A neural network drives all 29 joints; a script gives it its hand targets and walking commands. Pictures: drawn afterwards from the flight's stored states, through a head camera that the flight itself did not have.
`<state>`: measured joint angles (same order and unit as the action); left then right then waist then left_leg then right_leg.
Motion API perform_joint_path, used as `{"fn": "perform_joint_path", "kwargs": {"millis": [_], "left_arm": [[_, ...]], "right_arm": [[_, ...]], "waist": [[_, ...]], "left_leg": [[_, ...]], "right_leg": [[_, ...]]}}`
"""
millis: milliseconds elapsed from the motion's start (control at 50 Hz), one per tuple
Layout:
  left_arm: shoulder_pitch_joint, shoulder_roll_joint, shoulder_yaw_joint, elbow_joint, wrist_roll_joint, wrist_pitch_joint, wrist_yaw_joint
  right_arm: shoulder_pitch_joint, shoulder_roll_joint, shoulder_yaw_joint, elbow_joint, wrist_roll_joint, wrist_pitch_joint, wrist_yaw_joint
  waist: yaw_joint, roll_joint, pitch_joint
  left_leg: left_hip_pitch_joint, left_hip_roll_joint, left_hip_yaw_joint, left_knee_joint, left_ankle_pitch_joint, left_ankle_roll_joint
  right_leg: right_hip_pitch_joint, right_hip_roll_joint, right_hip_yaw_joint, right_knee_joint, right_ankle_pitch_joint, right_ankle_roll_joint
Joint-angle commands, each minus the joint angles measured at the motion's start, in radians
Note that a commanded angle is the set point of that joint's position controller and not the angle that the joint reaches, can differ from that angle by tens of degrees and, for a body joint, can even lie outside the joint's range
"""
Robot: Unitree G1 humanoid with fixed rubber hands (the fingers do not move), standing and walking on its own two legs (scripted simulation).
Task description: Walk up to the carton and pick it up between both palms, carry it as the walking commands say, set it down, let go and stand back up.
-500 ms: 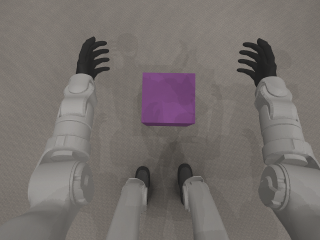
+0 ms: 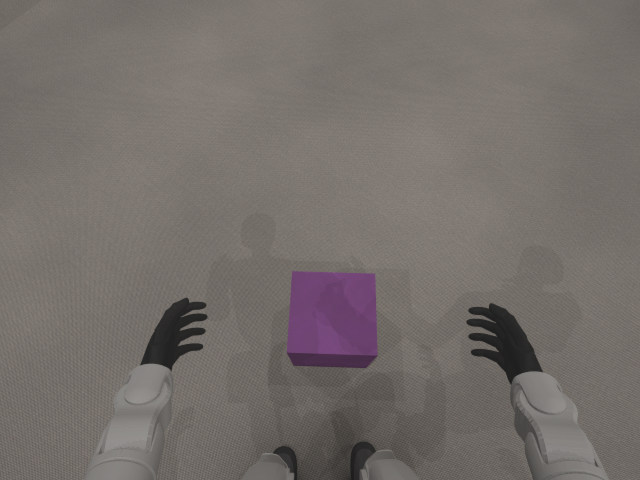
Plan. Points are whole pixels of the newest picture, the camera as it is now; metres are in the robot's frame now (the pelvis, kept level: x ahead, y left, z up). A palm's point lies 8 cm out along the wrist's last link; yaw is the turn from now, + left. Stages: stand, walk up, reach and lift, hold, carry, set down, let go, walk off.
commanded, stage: let go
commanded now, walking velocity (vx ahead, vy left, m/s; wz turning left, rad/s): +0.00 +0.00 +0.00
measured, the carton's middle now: (331, 322) +0.44 -0.02 -0.62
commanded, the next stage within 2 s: stand in 0.68 s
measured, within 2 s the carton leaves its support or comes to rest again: neither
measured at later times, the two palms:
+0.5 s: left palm (105, 449) +0.18 +0.24 -0.04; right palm (544, 446) +0.18 -0.22 -0.04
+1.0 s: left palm (53, 478) +0.15 +0.30 -0.06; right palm (591, 457) +0.17 -0.28 -0.05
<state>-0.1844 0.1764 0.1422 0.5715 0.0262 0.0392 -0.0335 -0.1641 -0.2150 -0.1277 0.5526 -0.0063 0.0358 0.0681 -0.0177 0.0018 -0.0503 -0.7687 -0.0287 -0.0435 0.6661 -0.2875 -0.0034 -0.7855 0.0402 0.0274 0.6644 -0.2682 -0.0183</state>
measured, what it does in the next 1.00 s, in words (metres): stands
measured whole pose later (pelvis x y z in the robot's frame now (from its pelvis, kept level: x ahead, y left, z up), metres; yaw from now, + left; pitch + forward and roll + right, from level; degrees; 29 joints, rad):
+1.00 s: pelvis +0.03 +0.01 +0.03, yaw +0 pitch +0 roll +0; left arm 0.21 0.34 0.05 0.72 0.04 0.02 0.02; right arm 0.19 -0.34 -0.05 0.70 -0.04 0.02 -0.02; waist 0.01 0.01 0.00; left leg -0.17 -0.03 -0.05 0.48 -0.30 0.02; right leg -0.18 0.03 0.03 0.47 -0.28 -0.01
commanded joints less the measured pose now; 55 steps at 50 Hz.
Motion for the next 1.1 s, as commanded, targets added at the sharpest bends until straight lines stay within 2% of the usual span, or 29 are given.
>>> {"fn": "perform_joint_path", "kwargs": {"millis": [0, 120, 240, 320, 420, 660, 680, 700, 740, 760, 820, 880, 1080], "left_arm": [[0.069, 0.087, 0.0, -0.096, 0.002, -0.038, -0.005], [0.256, 0.095, -0.043, -0.177, -0.016, -0.046, -0.011], [0.376, 0.115, -0.071, -0.228, -0.023, -0.015, -0.02], [0.36, 0.122, -0.08, -0.245, -0.026, 0.022, -0.031], [0.359, 0.118, -0.078, -0.242, -0.02, 0.068, -0.042], [0.369, 0.139, -0.073, -0.24, -0.01, 0.093, -0.022], [0.349, 0.255, -0.039, -0.108, 0.004, 0.053, 0.028], [0.377, 0.262, -0.044, -0.092, 0.012, 0.033, 0.045], [0.366, 0.245, -0.054, -0.059, 0.018, 0.01, 0.049], [0.357, 0.238, -0.056, -0.043, 0.017, 0.002, 0.05], [0.346, 0.247, -0.061, 0.01, 0.018, -0.017, 0.046], [0.346, 0.262, -0.064, 0.049, 0.016, -0.027, 0.051], [0.344, 0.304, -0.072, 0.139, 0.013, -0.045, 0.061]], "right_arm": [[0.087, -0.076, 0.005, -0.098, 0.004, -0.035, -0.009], [0.258, -0.082, 0.046, -0.173, 0.016, -0.042, -0.016], [0.355, -0.093, 0.065, -0.217, 0.021, -0.011, -0.005], [0.35, -0.093, 0.065, -0.226, 0.013, 0.026, 0.003], [0.354, -0.095, 0.055, -0.223, -0.008, 0.072, 0.008], [0.356, -0.084, 0.063, -0.24, -0.012, 0.134, -0.008], [0.295, -0.214, 0.036, -0.113, -0.027, 0.076, -0.062], [0.318, -0.221, 0.03, -0.1, -0.032, 0.047, -0.078], [0.321, -0.205, 0.042, -0.062, -0.039, 0.014, -0.082], [0.317, -0.199, 0.046, -0.045, -0.039, 0.003, -0.083], [0.307, -0.209, 0.049, 0.002, -0.036, -0.015, -0.079], [0.315, -0.227, 0.047, 0.042, -0.035, -0.026, -0.084], [0.314, -0.272, 0.051, 0.133, -0.032, -0.042, -0.093]], "waist": [[0.0, -0.008, -0.366], [0.003, 0.002, -0.217], [0.011, 0.004, -0.05], [0.015, 0.003, 0.053], [0.012, 0.0, 0.12], [0.016, 0.015, 0.091], [0.045, 0.001, 0.09], [0.036, -0.001, 0.083], [0.028, 0.008, 0.071], [0.028, 0.01, 0.064], [0.026, 0.008, 0.009], [0.02, 0.006, -0.014], [0.017, 0.005, 0.0]], "left_leg": [[0.296, -0.004, 0.021, -0.1, 0.227, -0.014], [0.484, -0.004, 0.019, -0.188, 0.279, -0.015], [0.597, -0.005, 0.018, -0.27, 0.266, -0.005], [0.617, -0.003, 0.021, -0.294, 0.195, -0.008], [0.628, 0.001, 0.022, -0.304, 0.143, -0.005], [0.654, 0.008, 0.012, -0.269, 0.225, 0.0], [0.518, 0.047, -0.025, -0.248, 0.154, -0.02], [0.545, 0.054, -0.033, -0.245, 0.123, -0.016], [0.54, 0.066, -0.056, -0.265, 0.042, -0.008], [0.539, 0.069, -0.064, -0.268, 0.038, -0.005], [0.576, 0.077, -0.064, -0.25, 0.164, -0.002], [0.606, 0.084, -0.066, -0.242, 0.242, -0.002], [0.626, 0.099, -0.084, -0.252, 0.318, 0.01]], "right_leg": [[0.448, -0.02, 0.011, -0.091, 0.309, 0.027], [0.568, -0.014, -0.001, -0.179, 0.321, 0.024], [0.677, -0.011, -0.004, -0.259, 0.284, 0.025], [0.689, -0.01, -0.013, -0.284, 0.198, 0.022], [0.716, -0.006, -0.018, -0.285, 0.15, 0.023], [0.747, 0.005, -0.01, -0.23, 0.192, 0.025], [0.616, -0.054, 0.008, -0.246, 0.129, 0.047], [0.6, -0.066, 0.031, -0.256, 0.097, 0.038], [0.574, -0.071, 0.057, -0.272, 0.025, 0.032], [0.575, -0.072, 0.062, -0.27, 0.029, 0.031], [0.604, -0.082, 0.065, -0.258, 0.146, 0.027], [0.613, -0.089, 0.067, -0.252, 0.208, 0.025], [0.638, -0.107, 0.082, -0.256, 0.273, 0.014]]}}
